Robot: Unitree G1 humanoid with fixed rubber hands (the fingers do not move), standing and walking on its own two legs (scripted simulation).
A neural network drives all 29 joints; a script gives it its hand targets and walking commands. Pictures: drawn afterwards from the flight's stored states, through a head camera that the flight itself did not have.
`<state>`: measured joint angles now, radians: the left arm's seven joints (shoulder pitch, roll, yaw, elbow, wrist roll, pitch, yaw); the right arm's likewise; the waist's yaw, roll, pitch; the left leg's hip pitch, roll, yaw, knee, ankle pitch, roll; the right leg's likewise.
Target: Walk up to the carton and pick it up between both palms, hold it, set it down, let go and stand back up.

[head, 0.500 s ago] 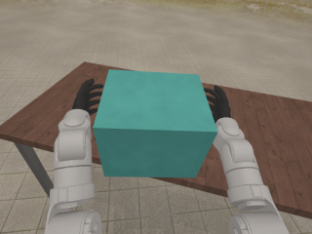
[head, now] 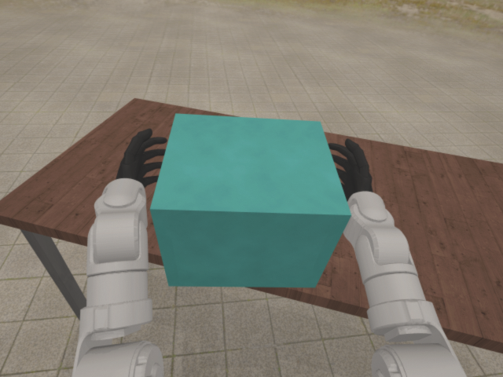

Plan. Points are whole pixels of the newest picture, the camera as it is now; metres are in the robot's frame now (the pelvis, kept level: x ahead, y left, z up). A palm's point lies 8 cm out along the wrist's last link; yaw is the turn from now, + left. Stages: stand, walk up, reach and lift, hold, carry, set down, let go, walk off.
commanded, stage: hold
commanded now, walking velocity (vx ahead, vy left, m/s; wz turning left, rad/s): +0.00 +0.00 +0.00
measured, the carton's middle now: (246, 201) +0.38 +0.00 +0.13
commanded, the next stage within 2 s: set down in 2.00 s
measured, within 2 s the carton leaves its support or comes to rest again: neither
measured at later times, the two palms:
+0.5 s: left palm (132, 181) +0.35 +0.17 +0.19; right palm (356, 190) +0.35 -0.16 +0.18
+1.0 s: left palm (132, 181) +0.35 +0.17 +0.19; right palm (355, 190) +0.35 -0.16 +0.18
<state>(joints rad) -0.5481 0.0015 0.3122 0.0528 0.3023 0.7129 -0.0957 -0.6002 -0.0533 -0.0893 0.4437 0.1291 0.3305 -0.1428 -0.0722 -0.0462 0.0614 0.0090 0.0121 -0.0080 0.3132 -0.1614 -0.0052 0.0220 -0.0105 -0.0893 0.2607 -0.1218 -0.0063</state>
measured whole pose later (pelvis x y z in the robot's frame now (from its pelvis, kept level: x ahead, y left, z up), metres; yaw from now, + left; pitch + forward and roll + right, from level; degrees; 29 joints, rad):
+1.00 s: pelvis +0.00 +0.00 +0.00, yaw +0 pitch -9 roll -1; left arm -0.55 0.00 0.31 0.06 0.30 0.71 -0.10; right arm -0.61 -0.05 -0.09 0.45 0.13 0.33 -0.14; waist -0.07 -0.05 0.06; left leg 0.01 0.01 -0.01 0.31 -0.16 -0.01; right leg 0.02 -0.01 -0.09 0.26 -0.12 -0.01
